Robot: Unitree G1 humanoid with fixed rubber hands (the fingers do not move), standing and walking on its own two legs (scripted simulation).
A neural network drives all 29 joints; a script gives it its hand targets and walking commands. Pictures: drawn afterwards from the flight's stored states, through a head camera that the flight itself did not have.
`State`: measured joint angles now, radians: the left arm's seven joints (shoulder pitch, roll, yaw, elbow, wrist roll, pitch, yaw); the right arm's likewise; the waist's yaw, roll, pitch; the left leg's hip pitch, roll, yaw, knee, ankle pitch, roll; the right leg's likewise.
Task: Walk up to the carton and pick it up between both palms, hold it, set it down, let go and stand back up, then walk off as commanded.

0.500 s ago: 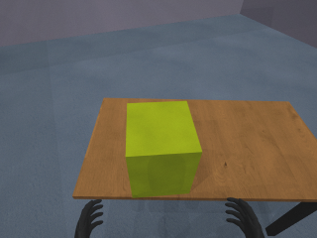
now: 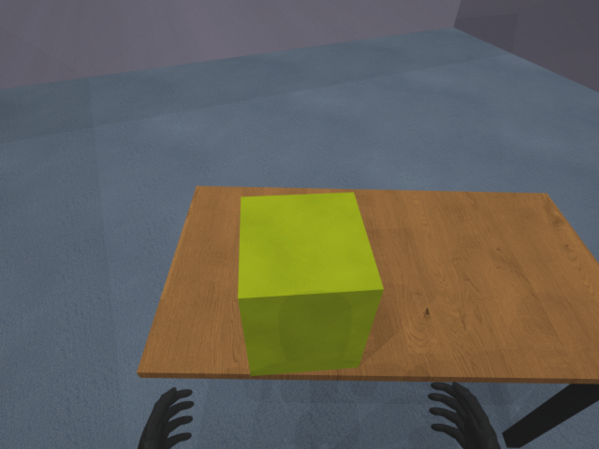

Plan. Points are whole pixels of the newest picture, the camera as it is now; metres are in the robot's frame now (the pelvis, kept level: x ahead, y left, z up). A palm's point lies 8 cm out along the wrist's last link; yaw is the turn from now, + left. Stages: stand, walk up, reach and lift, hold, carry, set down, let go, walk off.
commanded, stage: set down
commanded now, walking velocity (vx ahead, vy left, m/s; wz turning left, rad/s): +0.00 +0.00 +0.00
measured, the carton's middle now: (301, 285) +0.44 +0.00 -0.07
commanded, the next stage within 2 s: let go in 0.52 s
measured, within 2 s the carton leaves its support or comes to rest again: neither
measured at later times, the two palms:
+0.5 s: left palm out of the picture +0.17 +0.22 -0.09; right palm out of the picture +0.17 -0.21 -0.07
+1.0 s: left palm out of the picture +0.16 +0.23 -0.09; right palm out of the picture +0.16 -0.21 -0.08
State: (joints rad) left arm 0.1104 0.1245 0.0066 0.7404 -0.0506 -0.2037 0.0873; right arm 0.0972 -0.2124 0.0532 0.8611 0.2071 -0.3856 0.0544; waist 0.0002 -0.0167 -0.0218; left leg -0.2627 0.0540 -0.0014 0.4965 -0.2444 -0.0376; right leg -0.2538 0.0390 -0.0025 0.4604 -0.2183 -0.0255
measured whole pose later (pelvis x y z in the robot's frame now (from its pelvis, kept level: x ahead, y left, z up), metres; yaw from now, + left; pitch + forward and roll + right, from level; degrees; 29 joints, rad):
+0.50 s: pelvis +0.00 +0.00 +0.00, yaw +0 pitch +0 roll -1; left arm 0.11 0.17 0.01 0.69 -0.03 -0.02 0.05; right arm 0.10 -0.19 0.05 0.82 0.15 -0.26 0.03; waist 0.00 -0.02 -0.01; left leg -0.26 0.05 0.00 0.50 -0.25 -0.03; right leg -0.25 0.04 0.00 0.46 -0.22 -0.02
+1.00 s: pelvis +0.00 +0.00 +0.00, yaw +0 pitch +0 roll -1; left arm 0.12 0.19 0.01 0.64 -0.02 0.12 0.02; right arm 0.12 -0.17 0.05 0.79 0.09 -0.20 0.00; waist 0.00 -0.02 0.02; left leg -0.24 0.05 0.00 0.50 -0.25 -0.03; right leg -0.23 0.04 0.00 0.46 -0.22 -0.02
